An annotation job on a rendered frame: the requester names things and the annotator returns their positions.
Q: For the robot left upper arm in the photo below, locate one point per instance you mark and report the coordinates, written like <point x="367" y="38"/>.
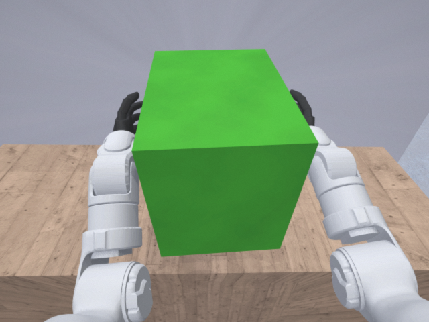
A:
<point x="114" y="292"/>

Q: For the right robot hand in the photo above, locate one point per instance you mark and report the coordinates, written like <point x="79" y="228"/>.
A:
<point x="303" y="106"/>

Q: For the carton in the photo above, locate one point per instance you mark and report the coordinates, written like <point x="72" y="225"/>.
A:
<point x="222" y="151"/>

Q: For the pedestal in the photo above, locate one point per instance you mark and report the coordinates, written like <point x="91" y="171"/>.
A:
<point x="44" y="212"/>

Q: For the robot left forearm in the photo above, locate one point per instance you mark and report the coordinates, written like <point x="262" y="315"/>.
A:
<point x="113" y="198"/>

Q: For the robot right forearm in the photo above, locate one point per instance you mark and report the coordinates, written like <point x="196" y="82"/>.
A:
<point x="349" y="214"/>

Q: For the left robot hand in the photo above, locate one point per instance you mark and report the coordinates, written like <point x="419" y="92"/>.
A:
<point x="125" y="117"/>

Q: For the robot right upper arm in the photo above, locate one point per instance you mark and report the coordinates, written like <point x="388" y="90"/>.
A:
<point x="375" y="279"/>

